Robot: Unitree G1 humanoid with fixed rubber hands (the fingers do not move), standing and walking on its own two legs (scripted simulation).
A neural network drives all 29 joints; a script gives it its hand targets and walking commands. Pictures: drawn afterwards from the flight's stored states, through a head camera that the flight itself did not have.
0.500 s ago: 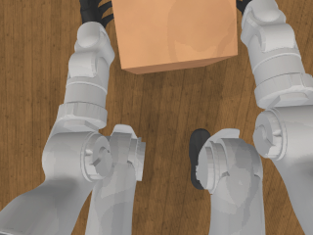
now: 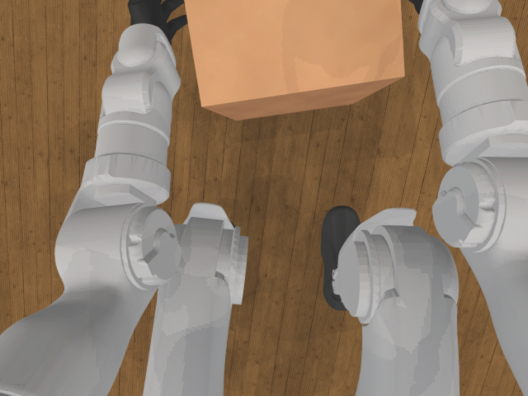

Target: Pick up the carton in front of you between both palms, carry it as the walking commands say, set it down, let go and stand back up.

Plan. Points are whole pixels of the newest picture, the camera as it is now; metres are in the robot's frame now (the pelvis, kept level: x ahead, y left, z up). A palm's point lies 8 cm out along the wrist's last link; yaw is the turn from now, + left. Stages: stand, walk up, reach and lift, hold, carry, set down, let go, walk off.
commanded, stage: set down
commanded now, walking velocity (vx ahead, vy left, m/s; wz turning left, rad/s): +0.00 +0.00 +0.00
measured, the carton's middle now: (287, 29) +0.54 -0.03 -0.24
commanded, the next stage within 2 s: let go in 1.70 s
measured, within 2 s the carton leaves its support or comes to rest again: neither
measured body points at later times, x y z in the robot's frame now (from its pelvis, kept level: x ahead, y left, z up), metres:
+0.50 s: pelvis +0.00 +0.00 +0.00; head +0.37 -0.04 +0.23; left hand +0.54 +0.14 -0.19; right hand +0.55 -0.21 -0.20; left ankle +0.11 +0.13 -0.34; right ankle +0.12 -0.12 -0.34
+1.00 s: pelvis +0.01 +0.00 +0.05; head +0.36 -0.03 +0.33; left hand +0.56 +0.15 -0.08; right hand +0.58 -0.23 -0.08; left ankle +0.10 +0.13 -0.34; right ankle +0.12 -0.12 -0.34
